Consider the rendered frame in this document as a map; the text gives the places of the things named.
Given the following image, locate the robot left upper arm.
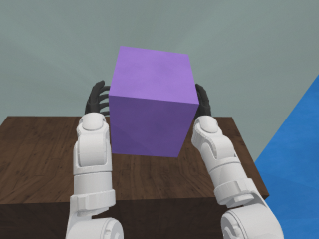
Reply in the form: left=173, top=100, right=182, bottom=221
left=67, top=217, right=124, bottom=239

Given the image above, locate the robot right upper arm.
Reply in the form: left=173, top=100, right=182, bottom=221
left=220, top=203, right=284, bottom=239

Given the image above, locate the right robot hand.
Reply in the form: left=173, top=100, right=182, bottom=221
left=193, top=84, right=212, bottom=120

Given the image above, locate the left robot hand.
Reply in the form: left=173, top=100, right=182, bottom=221
left=84, top=80, right=110, bottom=116

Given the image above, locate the carton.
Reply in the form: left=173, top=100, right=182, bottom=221
left=108, top=46, right=199, bottom=158

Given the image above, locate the right robot forearm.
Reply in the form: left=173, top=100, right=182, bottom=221
left=191, top=116, right=284, bottom=238

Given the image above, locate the left robot forearm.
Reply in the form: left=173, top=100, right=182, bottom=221
left=65, top=113, right=116, bottom=239

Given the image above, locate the pedestal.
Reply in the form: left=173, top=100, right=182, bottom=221
left=0, top=116, right=270, bottom=239

